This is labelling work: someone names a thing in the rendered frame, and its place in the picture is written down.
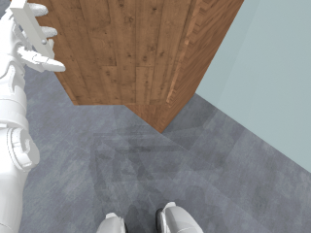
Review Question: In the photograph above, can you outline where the cupboard door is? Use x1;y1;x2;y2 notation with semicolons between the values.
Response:
10;0;197;106

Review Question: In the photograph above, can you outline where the robot left thigh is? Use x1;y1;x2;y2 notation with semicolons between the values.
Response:
96;216;125;233

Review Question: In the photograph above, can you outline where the handle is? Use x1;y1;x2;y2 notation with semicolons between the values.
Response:
9;0;55;59

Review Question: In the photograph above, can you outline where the left robot hand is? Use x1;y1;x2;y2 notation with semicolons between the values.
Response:
0;2;66;73

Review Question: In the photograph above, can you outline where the left robot upper arm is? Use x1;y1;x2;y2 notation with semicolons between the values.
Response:
0;127;40;233

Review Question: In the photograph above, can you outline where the robot left shin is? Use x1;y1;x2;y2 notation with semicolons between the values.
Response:
105;213;118;218

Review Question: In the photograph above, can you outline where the left robot forearm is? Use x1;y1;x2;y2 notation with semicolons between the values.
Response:
0;53;29;133

